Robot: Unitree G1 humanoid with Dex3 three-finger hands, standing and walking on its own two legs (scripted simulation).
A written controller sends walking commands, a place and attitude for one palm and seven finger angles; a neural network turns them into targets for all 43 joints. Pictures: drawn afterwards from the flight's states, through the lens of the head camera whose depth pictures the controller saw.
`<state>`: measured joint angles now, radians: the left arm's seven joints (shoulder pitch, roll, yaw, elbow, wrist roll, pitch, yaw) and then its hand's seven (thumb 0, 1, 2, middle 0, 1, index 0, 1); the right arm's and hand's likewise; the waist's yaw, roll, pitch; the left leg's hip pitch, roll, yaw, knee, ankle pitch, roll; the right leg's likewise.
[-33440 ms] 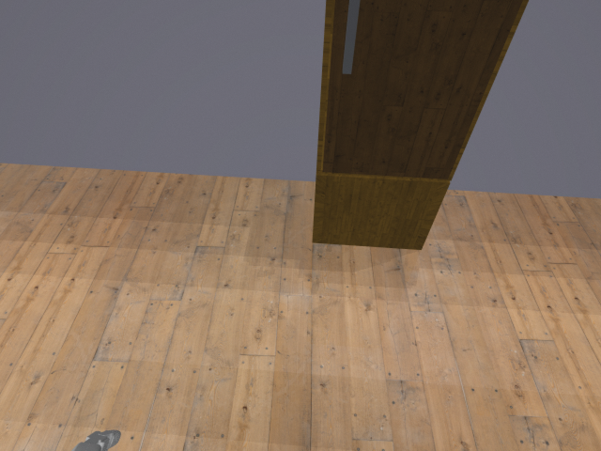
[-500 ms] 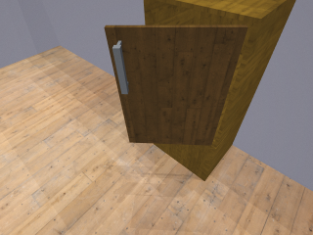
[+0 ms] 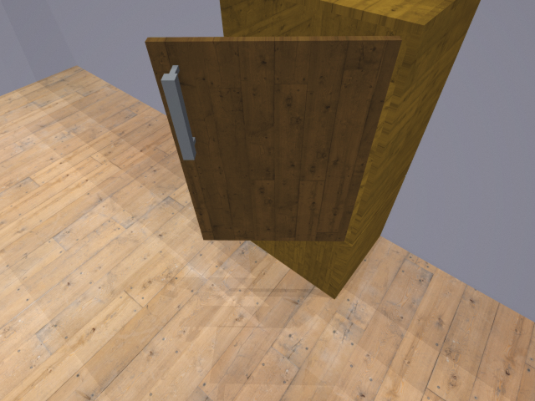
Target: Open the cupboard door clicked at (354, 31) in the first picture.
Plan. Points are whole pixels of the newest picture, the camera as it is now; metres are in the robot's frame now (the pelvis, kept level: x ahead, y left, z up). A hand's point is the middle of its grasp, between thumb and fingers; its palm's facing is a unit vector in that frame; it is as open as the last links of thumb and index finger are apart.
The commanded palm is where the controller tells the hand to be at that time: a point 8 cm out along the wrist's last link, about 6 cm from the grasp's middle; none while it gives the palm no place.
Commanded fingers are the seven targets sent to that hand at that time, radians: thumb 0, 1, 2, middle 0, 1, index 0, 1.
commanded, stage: look again from close up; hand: left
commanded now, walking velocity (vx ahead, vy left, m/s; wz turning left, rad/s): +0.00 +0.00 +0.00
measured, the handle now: (182, 114) +0.58 +0.19 +0.12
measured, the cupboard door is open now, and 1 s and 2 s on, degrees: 38 38 38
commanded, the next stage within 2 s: raise the hand with hooked fingers in 0.30 s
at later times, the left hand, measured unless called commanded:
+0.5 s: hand out of the picture +0.12 +0.16 -0.10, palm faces +0.24 -0.95 -0.19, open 7.4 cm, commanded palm +0.11 +0.21 -0.06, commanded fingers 0.00 0.76 0.84 -0.21 -0.39 -0.21 -0.39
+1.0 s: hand (136, 364) +0.17 +0.19 +0.00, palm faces +0.06 -1.00 -0.05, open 9.7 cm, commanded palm +0.15 +0.25 +0.01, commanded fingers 0.00 0.18 0.59 -0.25 -0.76 -0.25 -0.76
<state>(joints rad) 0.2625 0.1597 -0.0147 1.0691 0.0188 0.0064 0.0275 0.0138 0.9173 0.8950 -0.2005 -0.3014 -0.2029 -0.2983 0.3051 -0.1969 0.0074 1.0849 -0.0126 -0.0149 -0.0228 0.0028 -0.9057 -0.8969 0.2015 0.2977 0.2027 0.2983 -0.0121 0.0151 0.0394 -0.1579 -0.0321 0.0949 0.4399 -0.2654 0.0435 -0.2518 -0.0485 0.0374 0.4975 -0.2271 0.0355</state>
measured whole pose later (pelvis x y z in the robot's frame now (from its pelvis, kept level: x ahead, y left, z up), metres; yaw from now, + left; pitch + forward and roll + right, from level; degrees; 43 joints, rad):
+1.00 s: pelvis -0.02 -0.04 -0.06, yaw +6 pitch +8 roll -2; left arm 0.34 0.27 0.23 0.02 -0.31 -0.37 -0.40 0.02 0.39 0.68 -0.23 -0.62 -0.24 -0.62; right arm 0.19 -0.24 0.02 0.55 0.04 -0.26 -0.06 0.01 -0.90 -0.90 0.20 0.30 0.21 0.30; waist 0.04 0.02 -0.07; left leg -0.68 0.02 -0.06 1.05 -0.51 -0.01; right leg -0.68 -0.01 -0.11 0.99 -0.45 -0.02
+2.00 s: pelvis +0.00 -0.02 -0.01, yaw +5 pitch +1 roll -1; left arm -0.13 0.46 0.44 0.29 -0.34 0.00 -0.50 -0.01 -0.50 0.30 -0.30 -1.20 -0.30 -1.20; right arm 0.26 -0.27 0.09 0.60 0.06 -0.23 -0.12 0.01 -0.90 -0.90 0.21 0.30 0.21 0.30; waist 0.04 0.05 -0.02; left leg -0.29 0.01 0.00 0.63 -0.35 0.01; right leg -0.30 -0.02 -0.06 0.58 -0.29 0.01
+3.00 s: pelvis -0.01 -0.03 -0.01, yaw +4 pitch +2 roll +0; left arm -0.44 0.49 0.41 0.64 -0.28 -0.04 -0.49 -0.01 -0.50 0.30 -0.30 -1.20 -0.30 -1.20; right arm 0.28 -0.29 0.07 0.62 0.07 -0.20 -0.12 0.01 -0.90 -0.90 0.21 0.30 0.21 0.30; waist -0.01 0.03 -0.02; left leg -0.33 0.01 0.01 0.61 -0.32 0.00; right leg -0.36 -0.02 -0.05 0.59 -0.27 -0.01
